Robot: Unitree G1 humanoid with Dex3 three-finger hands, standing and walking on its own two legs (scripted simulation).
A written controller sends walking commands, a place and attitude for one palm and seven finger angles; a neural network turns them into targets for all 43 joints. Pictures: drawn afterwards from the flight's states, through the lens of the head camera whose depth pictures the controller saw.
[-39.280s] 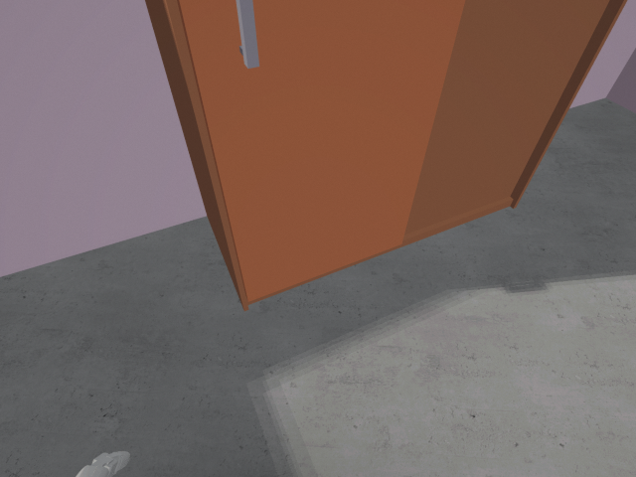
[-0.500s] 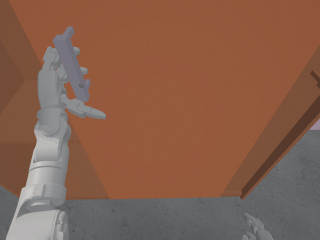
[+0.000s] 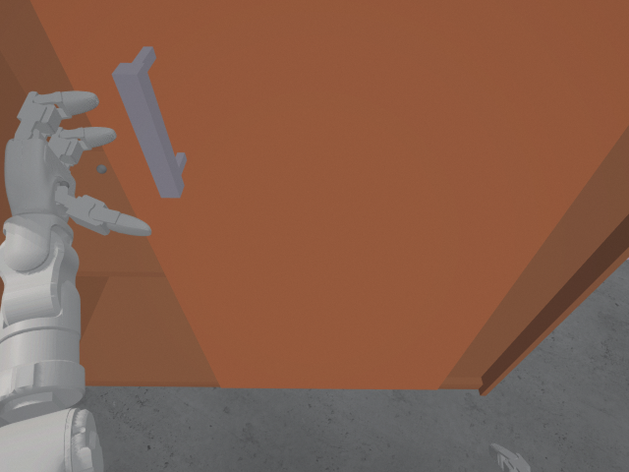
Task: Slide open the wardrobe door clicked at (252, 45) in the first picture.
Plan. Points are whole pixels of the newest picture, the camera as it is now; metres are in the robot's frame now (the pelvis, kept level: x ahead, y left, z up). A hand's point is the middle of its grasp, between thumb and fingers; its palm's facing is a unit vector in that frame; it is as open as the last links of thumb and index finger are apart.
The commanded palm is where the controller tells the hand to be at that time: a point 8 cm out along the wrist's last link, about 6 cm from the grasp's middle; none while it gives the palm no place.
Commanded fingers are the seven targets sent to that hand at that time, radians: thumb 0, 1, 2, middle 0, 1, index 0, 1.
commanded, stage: slip the hand off the handle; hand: left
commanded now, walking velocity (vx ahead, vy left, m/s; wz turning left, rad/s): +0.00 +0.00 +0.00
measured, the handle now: (159, 126) +0.43 +0.21 +0.23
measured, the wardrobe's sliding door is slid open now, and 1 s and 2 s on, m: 0.49 0.49 0.49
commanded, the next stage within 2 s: draw the hand back to the body in 0.60 s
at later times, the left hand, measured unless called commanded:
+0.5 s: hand (56, 250) +0.27 +0.26 +0.20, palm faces +0.30 -0.95 -0.10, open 14.7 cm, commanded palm +0.23 +0.30 +0.19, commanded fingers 0.00 -0.55 0.20 -0.25 -1.15 -0.25 -1.15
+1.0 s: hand (58, 276) +0.24 +0.25 +0.20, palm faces +0.05 -1.00 -0.08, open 14.7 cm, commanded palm +0.20 +0.30 +0.19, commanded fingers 0.00 -0.55 0.20 -0.25 -1.15 -0.25 -1.15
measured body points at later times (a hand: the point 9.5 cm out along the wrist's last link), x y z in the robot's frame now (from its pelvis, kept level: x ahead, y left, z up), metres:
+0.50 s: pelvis -0.02 -0.01 +0.00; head -0.04 -0.02 +0.45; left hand +0.24 +0.31 +0.21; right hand +0.18 -0.23 -0.07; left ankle +0.02 +0.12 -0.73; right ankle -0.01 -0.13 -0.73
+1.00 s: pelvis -0.01 -0.01 +0.01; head -0.05 -0.03 +0.45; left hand +0.24 +0.30 +0.20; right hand +0.18 -0.24 -0.06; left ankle +0.02 +0.12 -0.73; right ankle -0.01 -0.13 -0.73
